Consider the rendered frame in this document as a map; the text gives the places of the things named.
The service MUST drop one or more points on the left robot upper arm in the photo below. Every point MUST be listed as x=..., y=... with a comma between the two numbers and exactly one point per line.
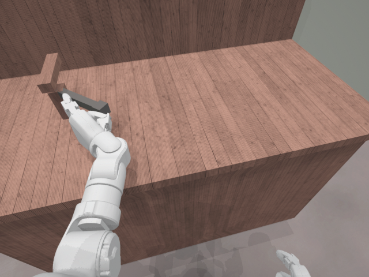
x=87, y=254

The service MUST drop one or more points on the left robot hand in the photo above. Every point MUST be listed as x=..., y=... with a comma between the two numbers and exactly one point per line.
x=85, y=125

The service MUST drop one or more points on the right robot hand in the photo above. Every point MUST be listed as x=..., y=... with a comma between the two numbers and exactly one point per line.
x=292, y=264

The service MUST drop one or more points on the tap lever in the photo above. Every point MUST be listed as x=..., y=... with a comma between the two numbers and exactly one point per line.
x=85, y=102

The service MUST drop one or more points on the robot left forearm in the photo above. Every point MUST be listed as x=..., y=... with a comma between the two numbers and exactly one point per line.
x=99, y=207

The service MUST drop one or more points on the counter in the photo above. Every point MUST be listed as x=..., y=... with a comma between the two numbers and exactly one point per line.
x=230, y=124

